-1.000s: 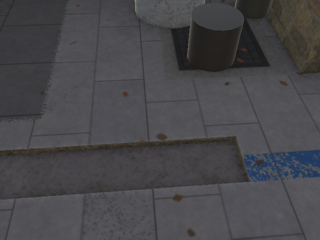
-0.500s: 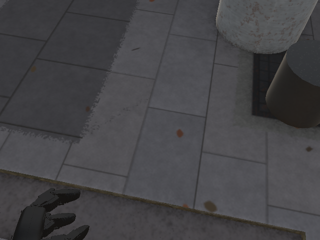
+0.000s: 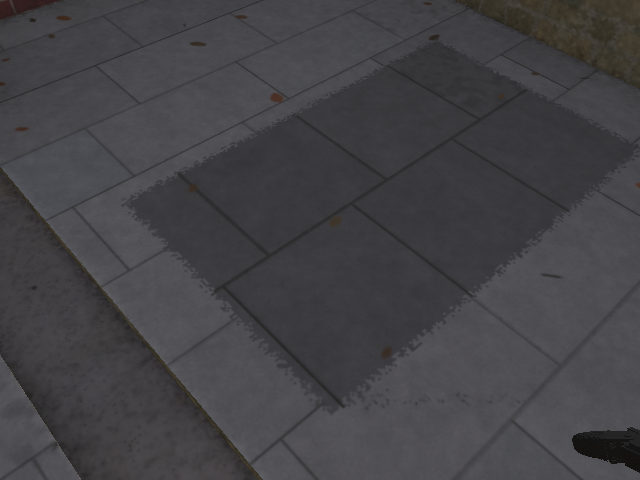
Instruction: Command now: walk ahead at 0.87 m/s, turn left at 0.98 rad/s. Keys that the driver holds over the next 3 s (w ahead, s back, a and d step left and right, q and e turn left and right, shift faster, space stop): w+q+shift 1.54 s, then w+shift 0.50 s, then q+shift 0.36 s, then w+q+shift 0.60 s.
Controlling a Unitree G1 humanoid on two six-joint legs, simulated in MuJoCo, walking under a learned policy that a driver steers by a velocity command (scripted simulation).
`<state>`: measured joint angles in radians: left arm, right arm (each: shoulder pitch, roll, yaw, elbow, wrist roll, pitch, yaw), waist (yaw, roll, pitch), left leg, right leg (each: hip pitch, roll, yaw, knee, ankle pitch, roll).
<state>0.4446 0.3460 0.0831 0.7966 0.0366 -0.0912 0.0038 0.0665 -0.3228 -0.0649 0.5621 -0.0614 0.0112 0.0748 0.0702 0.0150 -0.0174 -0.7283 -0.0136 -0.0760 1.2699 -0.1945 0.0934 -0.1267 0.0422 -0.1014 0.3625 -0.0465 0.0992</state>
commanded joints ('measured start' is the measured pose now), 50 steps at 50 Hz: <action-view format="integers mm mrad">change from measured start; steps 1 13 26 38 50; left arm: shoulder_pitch -30 59 -363 -126 -120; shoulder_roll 52 162 -18 32 146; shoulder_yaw -7 2 -82 -13 19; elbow -48 28 -317 -147 -28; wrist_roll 1 -18 29 15 -19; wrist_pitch -36 5 49 34 -2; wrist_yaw -6 38 -13 20 12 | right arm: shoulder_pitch -100 213 198 127 30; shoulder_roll -31 -57 -140 -57 -64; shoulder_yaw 5 -5 -33 -7 -5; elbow -108 25 123 63 10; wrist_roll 5 3 52 8 37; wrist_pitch -8 -46 -107 -59 -28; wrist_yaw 4 -9 -82 -30 15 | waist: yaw -40 -243 -1 -13 -165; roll -49 -145 -39 -43 -87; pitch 90 -106 154 35 52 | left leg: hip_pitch -197 696 155 -42 318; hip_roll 43 -135 2 53 -31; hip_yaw -51 206 -319 -50 244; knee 24 -671 -1169 91 -573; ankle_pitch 144 96 152 -82 248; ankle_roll -10 137 230 32 99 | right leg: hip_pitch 27 22 -425 -7 172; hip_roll -309 -299 -179 -409 -279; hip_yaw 234 -110 92 561 -205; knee -208 494 710 -41 -65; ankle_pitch -165 1091 -141 -651 730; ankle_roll -176 -90 -39 -214 -122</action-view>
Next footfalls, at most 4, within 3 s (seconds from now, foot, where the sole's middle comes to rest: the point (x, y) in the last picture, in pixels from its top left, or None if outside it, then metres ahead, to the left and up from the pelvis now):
0.28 left None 0.35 0.14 -0.80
0.64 right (285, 352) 0.80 0.15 -0.76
1.06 left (104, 305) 0.90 0.61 -0.76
1.48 right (23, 207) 1.20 0.94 -0.76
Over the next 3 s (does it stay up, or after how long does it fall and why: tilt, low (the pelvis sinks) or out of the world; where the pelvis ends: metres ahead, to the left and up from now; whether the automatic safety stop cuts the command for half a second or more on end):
stays up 0.71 1.83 0.01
